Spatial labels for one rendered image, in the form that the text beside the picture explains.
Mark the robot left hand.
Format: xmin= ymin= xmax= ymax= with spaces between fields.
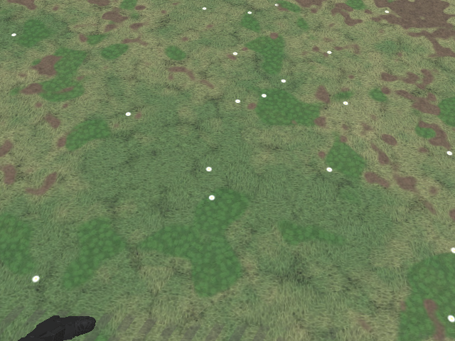
xmin=18 ymin=315 xmax=96 ymax=341

